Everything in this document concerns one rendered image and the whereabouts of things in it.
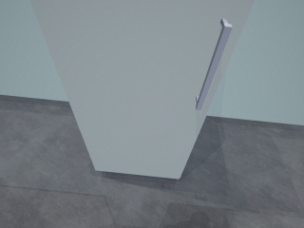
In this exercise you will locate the handle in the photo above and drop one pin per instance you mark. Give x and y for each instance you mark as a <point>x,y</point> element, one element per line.
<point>222,41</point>

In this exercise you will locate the fridge door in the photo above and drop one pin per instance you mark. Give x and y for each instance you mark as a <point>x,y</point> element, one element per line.
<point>132,70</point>

